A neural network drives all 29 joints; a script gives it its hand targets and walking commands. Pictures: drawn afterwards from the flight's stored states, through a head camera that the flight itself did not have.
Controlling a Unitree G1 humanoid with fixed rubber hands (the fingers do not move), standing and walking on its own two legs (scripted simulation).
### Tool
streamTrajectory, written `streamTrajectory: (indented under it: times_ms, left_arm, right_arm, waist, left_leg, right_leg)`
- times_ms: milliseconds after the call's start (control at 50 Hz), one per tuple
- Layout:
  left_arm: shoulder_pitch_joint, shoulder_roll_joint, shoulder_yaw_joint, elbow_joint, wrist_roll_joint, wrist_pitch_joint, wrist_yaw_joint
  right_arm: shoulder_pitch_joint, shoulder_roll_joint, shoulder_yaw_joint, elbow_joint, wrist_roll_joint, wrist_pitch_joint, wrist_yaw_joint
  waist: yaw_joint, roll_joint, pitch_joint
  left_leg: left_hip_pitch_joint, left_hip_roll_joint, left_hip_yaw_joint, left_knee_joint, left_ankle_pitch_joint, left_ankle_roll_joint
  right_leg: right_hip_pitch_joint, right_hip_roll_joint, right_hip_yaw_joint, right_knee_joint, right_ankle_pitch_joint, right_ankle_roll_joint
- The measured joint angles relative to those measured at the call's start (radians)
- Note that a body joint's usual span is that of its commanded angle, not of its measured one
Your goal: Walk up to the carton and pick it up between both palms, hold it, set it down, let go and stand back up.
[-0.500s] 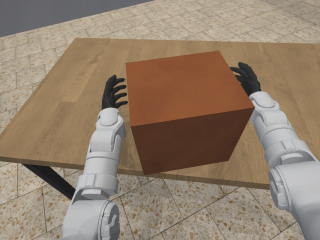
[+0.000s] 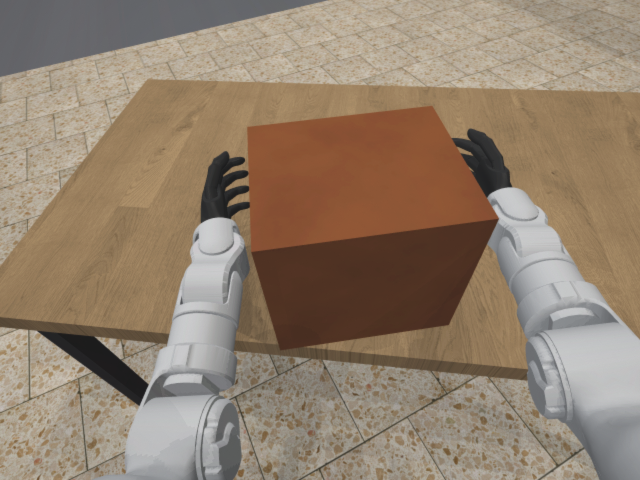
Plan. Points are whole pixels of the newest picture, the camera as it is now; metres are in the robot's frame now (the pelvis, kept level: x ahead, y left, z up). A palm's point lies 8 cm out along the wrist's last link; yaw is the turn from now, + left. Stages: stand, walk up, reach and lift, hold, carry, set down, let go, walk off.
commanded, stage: reach and lift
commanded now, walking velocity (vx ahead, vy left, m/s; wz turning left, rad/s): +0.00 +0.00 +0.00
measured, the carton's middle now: (353, 231) +0.42 +0.02 +0.07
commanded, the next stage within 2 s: none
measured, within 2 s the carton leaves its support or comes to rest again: leaves its support in 0.74 s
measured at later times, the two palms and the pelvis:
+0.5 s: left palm (211, 222) +0.37 +0.19 +0.13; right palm (488, 199) +0.43 -0.15 +0.13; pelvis +0.01 +0.01 +0.00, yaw +1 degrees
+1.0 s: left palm (180, 217) +0.35 +0.21 +0.16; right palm (482, 205) +0.39 -0.13 +0.16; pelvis -0.01 +0.03 +0.00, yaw +2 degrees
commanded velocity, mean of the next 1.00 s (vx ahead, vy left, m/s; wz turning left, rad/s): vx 0.00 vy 0.00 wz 0.00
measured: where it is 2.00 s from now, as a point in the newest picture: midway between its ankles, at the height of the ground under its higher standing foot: outside the picture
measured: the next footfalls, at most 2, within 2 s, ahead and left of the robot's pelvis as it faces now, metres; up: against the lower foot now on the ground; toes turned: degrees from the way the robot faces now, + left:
none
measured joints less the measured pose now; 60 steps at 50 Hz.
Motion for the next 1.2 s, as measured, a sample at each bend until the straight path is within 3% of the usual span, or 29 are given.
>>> streamTrajectory:
  times_ms: [180,300,380,520,720,1200]
  left_arm:
    - [0.014,-0.032,0.049,-0.027,0.06,-0.006,-0.02]
    - [0.036,-0.085,0.153,-0.097,0.174,0.018,-0.081]
    - [0.081,-0.112,0.169,-0.184,0.206,0.065,-0.115]
    - [0.149,-0.117,0.12,-0.303,0.194,0.156,-0.114]
    - [0.187,-0.075,0.064,-0.386,0.164,0.268,-0.097]
    - [0.021,-0.01,0.097,-0.255,0.179,0.365,-0.141]
  right_arm:
    - [0.006,0.027,-0.069,0.001,-0.067,-0.017,0.029]
    - [0.029,0.096,-0.188,-0.028,-0.212,-0.038,0.075]
    - [0.076,0.128,-0.229,-0.087,-0.254,-0.043,0.092]
    - [0.139,0.137,-0.192,-0.164,-0.22,-0.031,0.092]
    - [0.197,0.154,-0.116,-0.242,-0.154,0.022,0.036]
    - [0.098,0.171,-0.192,-0.195,-0.179,0.133,0.009]
  waist:
    - [-0.014,-0.003,0.007]
    - [-0.047,-0.01,0.022]
    - [-0.065,-0.009,0.024]
    - [-0.083,-0.012,0.038]
    - [-0.106,-0.025,0.052]
    - [-0.132,-0.049,0.046]
  left_leg:
    - [0.02,-0.004,-0.002,-0.019,0.006,0.002]
    - [0.063,-0.009,-0.007,-0.05,0.016,0.003]
    - [0.089,-0.014,-0.011,-0.053,0.01,0.006]
    - [0.127,-0.022,-0.015,-0.039,-0.009,0.012]
    - [0.136,-0.032,-0.027,-0.008,-0.02,0.02]
    - [0.187,-0.051,-0.028,-0.006,-0.004,0.04]
  right_leg:
    - [0.021,-0.003,-0.001,-0.018,0.005,0.003]
    - [0.062,-0.007,-0.006,-0.039,0.007,0.006]
    - [0.087,-0.012,-0.01,-0.037,-0.003,0.01]
    - [0.128,-0.02,-0.013,-0.024,-0.022,0.019]
    - [0.154,-0.031,-0.025,-0.017,-0.023,0.029]
    - [0.207,-0.051,-0.025,-0.015,-0.009,0.045]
